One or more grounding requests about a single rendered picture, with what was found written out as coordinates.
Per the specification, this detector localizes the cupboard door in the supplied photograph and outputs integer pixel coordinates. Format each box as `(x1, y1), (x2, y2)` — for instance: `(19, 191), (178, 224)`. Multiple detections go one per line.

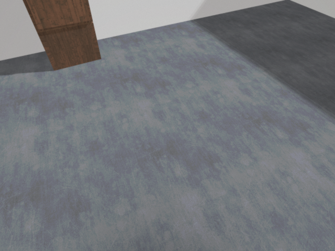
(26, 0), (91, 29)

